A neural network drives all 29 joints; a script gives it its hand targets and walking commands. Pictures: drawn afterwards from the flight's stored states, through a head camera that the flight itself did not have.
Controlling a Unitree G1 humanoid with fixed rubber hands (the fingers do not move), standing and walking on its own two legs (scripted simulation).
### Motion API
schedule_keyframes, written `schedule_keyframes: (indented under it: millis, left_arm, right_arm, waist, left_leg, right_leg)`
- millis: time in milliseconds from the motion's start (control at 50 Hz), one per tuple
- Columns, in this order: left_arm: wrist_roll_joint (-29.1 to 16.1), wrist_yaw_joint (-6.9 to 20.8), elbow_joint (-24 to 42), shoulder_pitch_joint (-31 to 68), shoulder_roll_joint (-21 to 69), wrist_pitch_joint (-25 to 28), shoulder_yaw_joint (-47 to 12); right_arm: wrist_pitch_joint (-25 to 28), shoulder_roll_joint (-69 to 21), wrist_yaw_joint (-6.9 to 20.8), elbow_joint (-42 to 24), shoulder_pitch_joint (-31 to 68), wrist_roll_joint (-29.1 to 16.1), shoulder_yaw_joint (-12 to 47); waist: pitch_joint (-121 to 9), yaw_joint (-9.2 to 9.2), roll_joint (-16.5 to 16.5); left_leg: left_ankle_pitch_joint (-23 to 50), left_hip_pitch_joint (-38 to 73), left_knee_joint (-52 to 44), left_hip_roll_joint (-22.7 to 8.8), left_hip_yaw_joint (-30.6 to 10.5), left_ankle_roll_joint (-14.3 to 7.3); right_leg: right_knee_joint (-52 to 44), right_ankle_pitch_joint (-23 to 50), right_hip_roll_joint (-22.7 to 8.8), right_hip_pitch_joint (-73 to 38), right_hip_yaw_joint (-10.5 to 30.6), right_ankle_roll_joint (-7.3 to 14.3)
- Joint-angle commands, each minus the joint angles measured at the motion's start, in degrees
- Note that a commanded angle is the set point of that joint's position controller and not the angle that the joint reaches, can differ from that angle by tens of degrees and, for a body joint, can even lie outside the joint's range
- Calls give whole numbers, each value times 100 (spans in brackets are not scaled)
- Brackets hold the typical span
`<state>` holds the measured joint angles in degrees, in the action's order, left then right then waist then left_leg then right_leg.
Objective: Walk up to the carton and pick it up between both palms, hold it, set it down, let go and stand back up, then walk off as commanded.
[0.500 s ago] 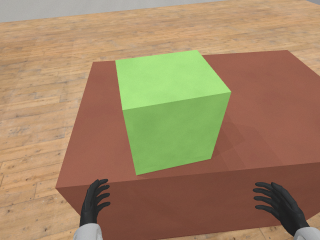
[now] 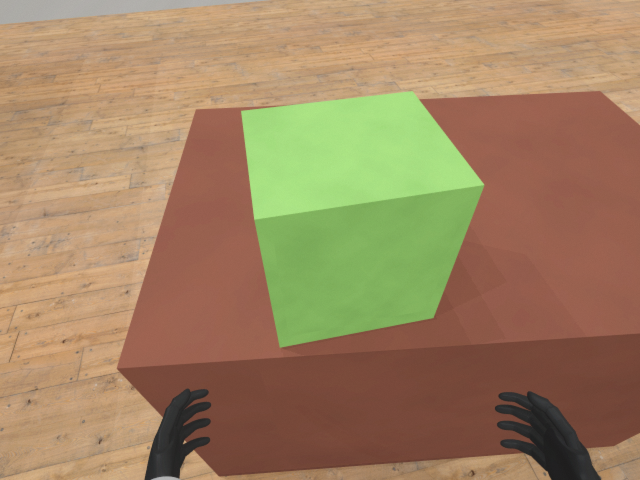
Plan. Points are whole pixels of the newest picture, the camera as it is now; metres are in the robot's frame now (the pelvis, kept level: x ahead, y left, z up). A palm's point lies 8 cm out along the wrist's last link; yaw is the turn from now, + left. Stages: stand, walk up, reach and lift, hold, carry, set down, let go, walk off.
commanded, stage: set down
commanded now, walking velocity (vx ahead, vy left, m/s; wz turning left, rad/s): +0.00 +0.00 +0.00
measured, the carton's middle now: (344, 222) +0.46 +0.01 +0.07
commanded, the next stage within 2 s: let go in 1.08 s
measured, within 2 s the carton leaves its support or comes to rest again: neither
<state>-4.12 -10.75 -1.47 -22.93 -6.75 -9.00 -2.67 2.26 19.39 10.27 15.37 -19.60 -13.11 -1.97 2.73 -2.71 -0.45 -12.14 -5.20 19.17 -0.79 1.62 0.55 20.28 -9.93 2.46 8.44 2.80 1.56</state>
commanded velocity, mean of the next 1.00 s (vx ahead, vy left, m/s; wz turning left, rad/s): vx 0.00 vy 0.00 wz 0.00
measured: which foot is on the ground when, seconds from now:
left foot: down 0.00-1.00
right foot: down 0.00-1.00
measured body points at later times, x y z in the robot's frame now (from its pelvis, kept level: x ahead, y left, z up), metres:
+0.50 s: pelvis +0.01 +0.01 +0.00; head +0.02 +0.02 +0.45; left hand +0.16 +0.22 -0.06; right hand +0.18 -0.22 -0.06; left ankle -0.02 +0.12 -0.75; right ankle +0.01 -0.10 -0.75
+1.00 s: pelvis +0.01 +0.02 +0.00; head +0.02 +0.03 +0.45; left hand +0.16 +0.24 -0.09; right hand +0.17 -0.21 -0.08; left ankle -0.02 +0.12 -0.75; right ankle +0.01 -0.10 -0.75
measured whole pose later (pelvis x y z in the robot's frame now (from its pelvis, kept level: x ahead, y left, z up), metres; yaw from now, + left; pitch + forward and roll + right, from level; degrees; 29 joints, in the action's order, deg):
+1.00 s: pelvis +0.01 +0.02 +0.00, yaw +0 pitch -4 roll -1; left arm -1.6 -4.2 -22.2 -16.9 -8.6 -6.0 -1.2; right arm 9.2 13.0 4.8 36.0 -13.6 -3.7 -0.3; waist 5.4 -1.9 -0.1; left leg -14.7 -2.5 21.3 -0.2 2.1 -1.0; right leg 19.3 -10.9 1.6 4.3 2.4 0.0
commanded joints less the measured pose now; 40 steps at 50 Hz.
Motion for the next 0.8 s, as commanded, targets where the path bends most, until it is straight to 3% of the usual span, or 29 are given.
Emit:
schedule_keyframes:
  millis: [0, 40, 60, 80, 100, 120, 140, 160, 180, 200, 220, 240, 260, 280, 360, 380, 400, 420, 440, 520, 560, 580, 600, 620, 660, 680, 700, 760, 780]
  left_arm:
    - [51, 5, 1496, 264, -347, 450, 125]
    - [22, 86, 1312, 236, -597, 481, 206]
    - [150, 166, 602, 139, -379, 347, 196]
    - [172, 258, 452, 138, -470, 340, 266]
    - [239, 248, 416, 60, -371, 331, 310]
    - [230, 276, 498, 256, -507, 330, 328]
    - [222, 248, 611, 413, -473, 336, 265]
    - [216, 341, 87, 482, -538, 349, 305]
    - [98, 234, 341, 550, -374, 401, 209]
    - [86, 221, 485, 741, -482, 438, 166]
    - [81, 196, 584, 542, -517, 492, 219]
    - [161, 232, 385, 424, -472, 459, 205]
    - [134, 121, 990, 422, -391, 520, 142]
    - [197, 182, 823, 388, -499, 514, 162]
    - [182, 249, 139, 547, -469, 524, 166]
    - [237, 292, 156, 639, -477, 474, 247]
    - [251, 392, -547, 469, -539, 394, 250]
    - [207, 368, -256, 571, -547, 450, 251]
    - [211, 352, -119, 468, -538, 470, 278]
    - [184, 225, 148, 666, -514, 585, 208]
    - [200, 343, -466, 612, -621, 582, 348]
    - [260, 466, -1023, 618, -540, 530, 252]
    - [185, 435, -720, 714, -541, 538, 232]
    - [145, 236, 199, 814, -424, 674, 170]
    - [157, 491, -877, 807, -660, 517, 196]
    - [168, 391, -433, 730, -511, 567, 185]
    - [160, 374, -384, 973, -599, 598, 147]
    - [208, 452, -825, 810, -656, 548, 232]
    - [259, 573, -1479, 806, -704, 475, 274]
  right_arm:
    - [555, 1237, -57, -1289, 419, -55, -550]
    - [576, 1028, -125, -1076, 329, -54, -457]
    - [466, 915, -136, -615, 144, 74, -357]
    - [489, 931, -171, -603, 145, 142, -297]
    - [515, 918, -185, -676, 162, 148, -311]
    - [512, 883, -202, -624, 375, 203, -418]
    - [529, 858, -169, -771, 539, 161, -391]
    - [426, 614, -219, -383, 364, 300, -317]
    - [461, 850, -145, -396, 492, 249, -353]
    - [468, 788, -137, -423, 566, 203, -424]
    - [501, 888, -133, -488, 510, 245, -392]
    - [492, 800, -171, -373, 359, 319, -325]
    - [583, 906, -76, -483, 513, 97, -329]
    - [648, 847, -111, -352, 451, 200, -500]
    - [673, 632, -191, -245, 492, 356, -345]
    - [661, 503, -230, -137, 660, 358, -298]
    - [603, 411, -272, 246, 377, 495, -190]
    - [639, 432, -278, -4, 491, 536, -157]
    - [672, 593, -256, 155, 542, 562, -283]
    - [823, 617, -214, -86, 765, 505, -377]
    - [787, 385, -330, 220, 646, 617, -235]
    - [663, 354, -360, 838, 572, 785, -236]
    - [747, 458, -338, 504, 752, 765, -303]
    - [922, 706, -235, 124, 910, 545, -426]
    - [786, 264, -420, 723, 809, 817, -288]
    - [853, 571, -369, 425, 1063, 739, -406]
    - [878, 469, -367, 460, 985, 770, -354]
    - [885, 287, -390, 940, 764, 765, -248]
    - [798, 216, -487, 1242, 758, 881, -201]
  waist:
    - [-1120, 17, -290]
    - [-954, 80, -410]
    - [-474, 88, -458]
    - [-528, 91, -571]
    - [-320, 69, -318]
    - [-362, -21, -456]
    - [-505, -30, -318]
    - [-110, 44, -544]
    - [-323, -94, -280]
    - [-492, 44, -210]
    - [-514, -3, -350]
    - [-342, 66, -183]
    - [-677, -17, 14]
    - [-672, 78, 44]
    - [-622, 48, -152]
    - [-331, 84, -24]
    - [-154, 82, -228]
    - [-372, 38, -333]
    - [-271, -59, -96]
    - [-593, -13, 39]
    - [-402, -50, -241]
    - [-107, 117, -386]
    - [-326, 31, -171]
    - [-822, -22, 150]
    - [-305, 108, 6]
    - [-602, 29, -36]
    - [-573, 96, 19]
    - [-505, 42, 116]
    - [-204, 200, -100]
  left_leg:
    - [1320, 82, -228, 20, 104, 91]
    - [1313, 143, -162, 100, 167, 25]
    - [1168, 10, -251, 134, 134, 49]
    - [1258, -112, -215, 130, 160, 34]
    - [1222, -119, -284, 128, 114, 43]
    - [1090, -102, -287, 106, 160, 58]
    - [1025, 19, -299, 72, 111, 54]
    - [805, -55, -362, 81, 163, 14]
    - [1074, 62, -364, -8, 131, 56]
    - [963, -40, -303, 5, 105, 55]
    - [1188, -52, -305, -6, 127, 79]
    - [1252, -54, -302, 55, 125, 130]
    - [1615, 184, -269, -35, 58, 149]
    - [1635, 189, -245, -11, 80, 197]
    - [1202, 136, -243, 87, 170, 103]
    - [1033, 30, -329, 137, 181, 131]
    - [975, -40, -350, 120, 166, 60]
    - [1074, -15, -298, 156, 175, 55]
    - [1221, -4, -313, 88, 186, 131]
    - [1499, 196, -278, 0, 95, 118]
    - [1285, 1, -249, 112, 239, 66]
    - [1177, -47, -261, 118, 198, 100]
    - [1130, 5, -282, 30, 161, 99]
    - [1484, 295, -265, -58, 95, 179]
    - [1446, 66, -185, 57, 156, 193]
    - [1396, 160, -242, -63, 76, 192]
    - [1429, 193, -173, -23, 120, 183]
    - [1575, 229, -110, 52, 194, 201]
    - [1495, 102, -101, 82, 174, 158]
  right_leg:
    - [-272, 1489, -203, -622, 3, 37]
    - [-362, 1580, -246, -465, 73, -36]
    - [-385, 1600, -298, -515, 102, -44]
    - [-415, 1672, -273, -660, 127, -30]
    - [-412, 1549, -257, -608, 84, -4]
    - [-472, 1134, -288, -498, 31, -36]
    - [-529, 889, -234, -426, 52, -2]
    - [-632, 601, -276, -351, 100, 6]
    - [-503, 754, -196, -281, -39, -5]
    - [-458, 735, -220, -282, -11, -6]
    - [-382, 1062, -170, -425, -92, 2]
    - [-403, 1274, -196, -532, -47, 47]
    - [-374, 1480, -77, -527, -105, 78]
    - [-347, 1492, -118, -513, -145, 101]
    - [-452, 1011, -200, -432, -33, 14]
    - [-530, 877, -216, -422, -17, 1]
    - [-519, 970, -245, -553, 49, -9]
    - [-535, 973, -255, -547, 28, -24]
    - [-458, 1048, -210, -489, -94, -4]
    - [-372, 1135, -92, -427, -146, 127]
    - [-361, 1257, -201, -561, -46, -15]
    - [-449, 1083, -217, -537, -73, 8]
    - [-369, 895, -149, -427, -145, 3]
    - [-269, 996, -30, -420, -304, 97]
    - [-460, 992, -213, -535, -119, 61]
    - [-326, 903, -13, -434, -263, 126]
    - [-311, 948, -79, -415, -241, 64]
    - [-338, 1129, -125, -489, -164, 69]
    - [-361, 1189, -162, -471, -96, 32]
